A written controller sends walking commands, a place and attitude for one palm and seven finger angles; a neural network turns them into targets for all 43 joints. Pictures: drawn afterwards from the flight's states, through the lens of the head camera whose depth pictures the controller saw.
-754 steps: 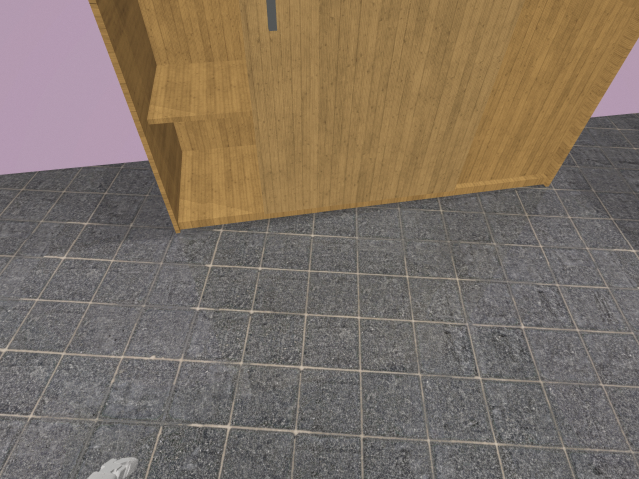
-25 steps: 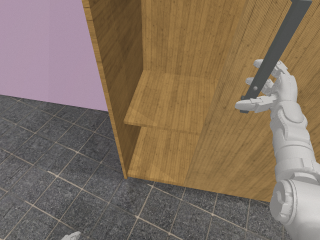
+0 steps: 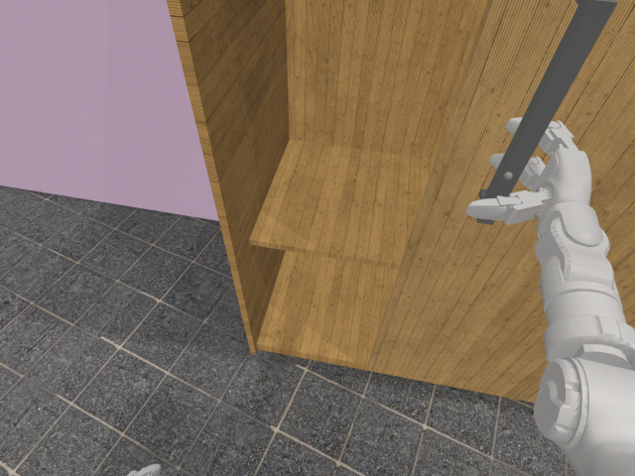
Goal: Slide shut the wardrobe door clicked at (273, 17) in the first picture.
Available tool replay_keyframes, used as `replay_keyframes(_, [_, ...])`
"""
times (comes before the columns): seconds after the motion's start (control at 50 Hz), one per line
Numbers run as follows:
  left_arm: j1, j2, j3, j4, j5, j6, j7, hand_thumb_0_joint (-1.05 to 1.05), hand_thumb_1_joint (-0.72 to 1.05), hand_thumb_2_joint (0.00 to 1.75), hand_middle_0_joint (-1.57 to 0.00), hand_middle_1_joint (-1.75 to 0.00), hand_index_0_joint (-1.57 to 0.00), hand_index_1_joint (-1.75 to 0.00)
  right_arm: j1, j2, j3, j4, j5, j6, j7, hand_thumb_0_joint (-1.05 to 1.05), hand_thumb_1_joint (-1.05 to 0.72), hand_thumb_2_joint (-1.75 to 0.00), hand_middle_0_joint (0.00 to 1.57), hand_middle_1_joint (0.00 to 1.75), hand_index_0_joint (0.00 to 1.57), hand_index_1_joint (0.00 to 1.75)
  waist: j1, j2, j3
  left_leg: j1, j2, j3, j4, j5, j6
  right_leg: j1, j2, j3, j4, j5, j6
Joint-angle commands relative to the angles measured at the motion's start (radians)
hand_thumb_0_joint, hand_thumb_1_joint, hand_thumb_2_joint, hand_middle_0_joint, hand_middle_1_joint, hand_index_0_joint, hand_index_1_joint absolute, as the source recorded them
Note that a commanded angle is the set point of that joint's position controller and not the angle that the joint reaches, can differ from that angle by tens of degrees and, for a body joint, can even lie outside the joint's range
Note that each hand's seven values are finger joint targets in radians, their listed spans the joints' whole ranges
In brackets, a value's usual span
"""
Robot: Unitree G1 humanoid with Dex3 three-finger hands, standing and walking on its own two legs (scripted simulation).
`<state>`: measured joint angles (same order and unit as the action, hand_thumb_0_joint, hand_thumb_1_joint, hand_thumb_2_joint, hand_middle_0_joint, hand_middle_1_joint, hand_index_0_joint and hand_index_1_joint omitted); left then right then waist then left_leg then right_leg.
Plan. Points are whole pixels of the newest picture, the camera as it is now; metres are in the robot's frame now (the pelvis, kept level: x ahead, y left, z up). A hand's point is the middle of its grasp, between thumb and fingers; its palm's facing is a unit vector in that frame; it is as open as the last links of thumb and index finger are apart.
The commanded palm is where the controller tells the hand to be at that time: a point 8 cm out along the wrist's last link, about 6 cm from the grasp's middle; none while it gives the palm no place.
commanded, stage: grip the handle and tug to test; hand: right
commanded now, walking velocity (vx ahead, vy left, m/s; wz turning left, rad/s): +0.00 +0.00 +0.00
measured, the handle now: (525, 125) +0.52 -0.19 +0.21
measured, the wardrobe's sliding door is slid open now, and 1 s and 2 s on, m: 0.37 0.37 0.37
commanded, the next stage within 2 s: tug the door sideways, standing still in 1.52 s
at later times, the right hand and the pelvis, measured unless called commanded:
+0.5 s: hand (510, 174) +0.46 -0.17 +0.17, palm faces +0.08 +1.00 +0.00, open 10.2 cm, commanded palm +0.44 -0.22 +0.17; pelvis +0.00 +0.00 +0.00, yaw +0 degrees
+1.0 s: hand (504, 175) +0.47 -0.17 +0.17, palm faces +0.08 +1.00 +0.00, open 6.3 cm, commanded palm +0.44 -0.22 +0.17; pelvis +0.01 +0.00 +0.00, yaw +0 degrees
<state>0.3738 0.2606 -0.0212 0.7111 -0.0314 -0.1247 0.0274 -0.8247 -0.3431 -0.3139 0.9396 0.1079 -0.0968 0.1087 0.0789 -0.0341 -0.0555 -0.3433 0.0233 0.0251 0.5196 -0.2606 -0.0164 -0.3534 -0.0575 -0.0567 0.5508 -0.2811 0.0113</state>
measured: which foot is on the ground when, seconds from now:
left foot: down 0.00-1.00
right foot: down 0.00-1.00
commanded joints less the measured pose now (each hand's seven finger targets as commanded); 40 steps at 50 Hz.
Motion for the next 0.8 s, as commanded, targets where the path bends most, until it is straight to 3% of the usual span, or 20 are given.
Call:
replay_keyframes(0.0, [0.013, 0.145, 0.049, -0.109, -0.004, -0.042, 0.01, 0.0, 0.9, 0.9, -0.2, -0.3, -0.2, -0.3, -0.501, -0.265, -0.053, -0.237, 0.009, -0.071, -0.001, 0.0, 0.5, -0.3, 0.3, 1.2, 0.3, 1.2, -0.011, -0.001, -0.313, 0.109, -0.048, 0.004, -0.046, 0.296, 0.039, 0.138, 0.05, 0.03, -0.049, 0.226, -0.041])
replay_keyframes(0.06, [0.011, 0.137, 0.046, -0.111, -0.006, -0.039, 0.011, 0.0, 0.9, 0.9, -0.2, -0.3, -0.2, -0.3, -0.496, -0.216, -0.013, -0.227, 0.004, -0.069, 0.005, 0.0, 0.5, -0.3, 0.3, 1.2, 0.3, 1.2, 0.006, 0.009, -0.283, 0.086, -0.05, 0.009, -0.046, 0.282, 0.036, 0.137, 0.045, 0.031, -0.053, 0.215, -0.04])
replay_keyframes(0.14, [0.014, 0.136, 0.049, -0.109, -0.004, -0.045, 0.01, 0.0, 0.9, 0.9, -0.2, -0.3, -0.2, -0.3, -0.544, -0.18, 0.012, -0.261, 0.011, -0.073, 0.002, 0.0, 0.36, -0.36, 0.32, 1.22, 0.32, 1.22, 0.013, -0.017, -0.319, 0.075, -0.051, 0.013, -0.039, 0.293, 0.038, 0.178, 0.044, 0.041, -0.045, 0.245, -0.035])
replay_keyframes(0.2, [0.014, 0.143, 0.047, -0.102, -0.004, -0.045, 0.009, 0.0, 0.9, 0.9, -0.2, -0.3, -0.2, -0.3, -0.524, -0.216, -0.014, -0.235, 0.014, -0.067, -0.002, 0.0, 0.22, -0.42, 0.33, 1.24, 0.33, 1.24, 0.004, 0.015, -0.306, 0.086, -0.051, 0.012, -0.041, 0.306, 0.039, 0.155, 0.045, 0.041, -0.042, 0.253, -0.037])
replay_keyframes(0.22, [0.017, 0.14, 0.047, -0.103, -0.002, -0.044, 0.011, 0.0, 0.9, 0.9, -0.2, -0.3, -0.2, -0.3, -0.528, -0.201, -0.008, -0.224, 0.011, -0.066, -0.002, 0.0, 0.17, -0.44, 0.33, 1.25, 0.33, 1.25, 0.015, 0.033, -0.298, 0.079, -0.051, 0.012, -0.041, 0.295, 0.034, 0.149, 0.044, 0.04, -0.044, 0.235, -0.038])
replay_keyframes(0.24, [0.018, 0.141, 0.047, -0.099, -0.002, -0.043, 0.012, 0.0, 0.9, 0.9, -0.2, -0.3, -0.2, -0.3, -0.531, -0.222, -0.023, -0.21, 0.006, -0.066, -0.003, 0.0, 0.13, -0.46, 0.34, 1.25, 0.34, 1.25, 0.012, 0.03, -0.29, 0.078, -0.05, 0.01, -0.042, 0.291, 0.034, 0.14, 0.045, 0.036, -0.043, 0.225, -0.039])
replay_keyframes(0.32, [0.019, 0.135, 0.049, -0.105, 0.001, -0.043, 0.008, 0.0, 0.9, 0.9, -0.2, -0.3, -0.2, -0.3, -0.522, -0.211, -0.016, -0.254, 0.004, -0.076, -0.005, 0.0, -0.06, -0.54, 0.36, 1.28, 0.36, 1.28, 0.001, -0.023, -0.344, 0.096, -0.05, 0.009, -0.03, 0.331, 0.039, 0.176, 0.046, 0.039, -0.033, 0.281, -0.034])
replay_keyframes(0.4, [0.016, 0.145, 0.05, -0.105, -0.001, -0.04, 0.008, 0.0, 0.9, 0.9, -0.2, -0.3, -0.2, -0.3, -0.485, -0.226, -0.034, -0.218, 0.017, -0.062, -0.002, 0.0, -0.25, -0.62, 0.38, 1.31, 0.38, 1.31, -0.001, 0.06, -0.307, 0.107, -0.052, 0.013, -0.038, 0.334, 0.036, 0.138, 0.044, 0.038, -0.038, 0.269, -0.039])
replay_keyframes(0.44, [0.013, 0.139, 0.046, -0.107, -0.002, -0.036, 0.009, 0.0, 0.9, 0.9, -0.2, -0.3, -0.2, -0.3, -0.507, -0.208, -0.012, -0.234, 0.007, -0.061, 0.0, 0.0, -0.34, -0.66, 0.39, 1.32, 0.39, 1.32, 0.004, -0.002, -0.291, 0.095, -0.049, 0.01, -0.037, 0.319, 0.036, 0.136, 0.047, 0.031, -0.044, 0.249, -0.037])
replay_keyframes(0.5, [0.02, 0.146, 0.046, -0.102, 0.0, -0.032, 0.013, 0.0, 0.9, 0.9, -0.2, -0.3, -0.2, -0.3, -0.513, -0.253, -0.043, -0.2, 0.0, -0.061, -0.005, 0.0, -0.48, -0.72, 0.41, 1.34, 0.41, 1.34, 0.004, 0.031, -0.279, 0.091, -0.048, 0.008, -0.042, 0.287, 0.036, 0.113, 0.047, 0.036, -0.044, 0.217, -0.04])
replay_keyframes(0.56, [0.022, 0.14, 0.049, -0.103, 0.0, -0.037, 0.013, 0.0, 0.9, 0.9, -0.2, -0.3, -0.2, -0.3, -0.54, -0.228, -0.021, -0.226, 0.002, -0.075, -0.002, 0.0, -0.62, -0.78, 0.42, 1.36, 0.42, 1.36, 0.01, -0.005, -0.318, 0.092, -0.049, 0.006, -0.039, 0.297, 0.036, 0.147, 0.047, 0.034, -0.039, 0.23, -0.038])
replay_keyframes(0.62, [0.029, 0.139, 0.051, -0.102, 0.001, -0.041, 0.012, 0.0, 0.9, 0.9, -0.2, -0.3, -0.2, -0.3, -0.547, -0.213, -0.013, -0.247, 0.009, -0.086, 0.0, 0.0, -0.76, -0.84, 0.44, 1.38, 0.44, 1.38, 0.014, 0.004, -0.35, 0.102, -0.052, 0.007, -0.035, 0.326, 0.035, 0.17, 0.046, 0.039, -0.033, 0.266, -0.038])
replay_keyframes(0.68, [0.025, 0.141, 0.051, -0.1, 0.0, -0.04, 0.011, 0.0, 0.9, 0.9, -0.2, -0.3, -0.2, -0.3, -0.516, -0.221, -0.02, -0.239, 0.009, -0.081, 0.004, 0.0, -0.9, -0.9, 0.45, 1.4, 0.45, 1.4, 0.006, -0.007, -0.341, 0.107, -0.051, 0.008, -0.034, 0.339, 0.036, 0.162, 0.048, 0.034, -0.034, 0.274, -0.037])
replay_keyframes(0.74, [0.027, 0.141, 0.051, -0.1, 0.001, -0.039, 0.01, 0.0, 0.9, 0.9, -0.2, -0.3, -0.2, -0.3, -0.518, -0.212, -0.015, -0.248, 0.01, -0.077, 0.004, 0.0, -0.9, -0.9, 0.45, 1.4, 0.45, 1.4, 0.008, 0.009, -0.326, 0.107, -0.053, 0.01, -0.035, 0.353, 0.035, 0.161, 0.047, 0.034, -0.035, 0.285, -0.04])
replay_keyframes(0.76, [0.027, 0.143, 0.055, -0.1, 0.001, -0.038, 0.011, 0.0, 0.9, 0.9, -0.2, -0.3, -0.2, -0.3, -0.495, -0.248, -0.052, -0.255, 0.011, -0.076, 0.0, 0.0, -0.9, -0.9, 0.45, 1.4, 0.45, 1.4, -0.003, 0.013, -0.346, 0.125, -0.051, 0.008, -0.034, 0.367, 0.035, 0.159, 0.047, 0.03, -0.033, 0.294, -0.04])
replay_keyframes(0.78, [0.02, 0.141, 0.052, -0.105, 0.0, -0.036, 0.012, 0.0, 0.9, 0.9, -0.2, -0.3, -0.2, -0.3, -0.487, -0.241, -0.041, -0.255, 0.01, -0.072, 0.0, 0.0, -0.9, -0.9, 0.45, 1.4, 0.45, 1.4, -0.004, -0.003, -0.333, 0.122, -0.051, 0.007, -0.034, 0.362, 0.035, 0.154, 0.047, 0.028, -0.036, 0.289, -0.039])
